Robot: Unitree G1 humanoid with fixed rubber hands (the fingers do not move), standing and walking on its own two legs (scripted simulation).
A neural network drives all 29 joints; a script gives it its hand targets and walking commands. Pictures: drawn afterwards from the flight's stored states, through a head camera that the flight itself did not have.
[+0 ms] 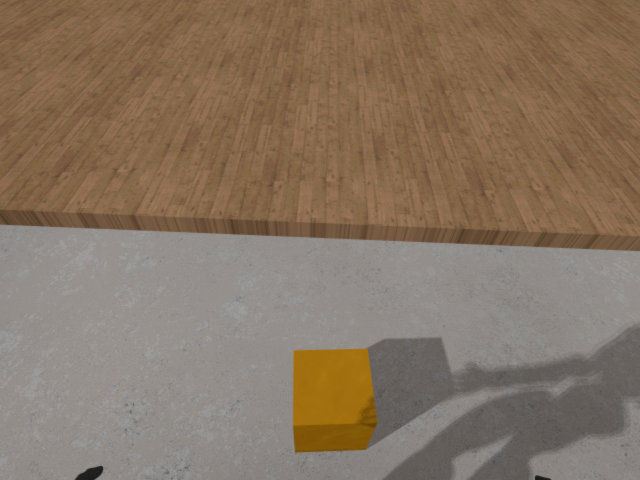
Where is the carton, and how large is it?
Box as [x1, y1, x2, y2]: [293, 349, 376, 452]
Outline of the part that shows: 367,349 294,350 293,431 295,452 365,449 376,424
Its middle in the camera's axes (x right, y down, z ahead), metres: +0.03 +0.46 +1.11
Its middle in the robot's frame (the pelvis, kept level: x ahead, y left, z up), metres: +0.46 -0.04 -0.66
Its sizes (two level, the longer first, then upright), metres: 0.210 0.200 0.250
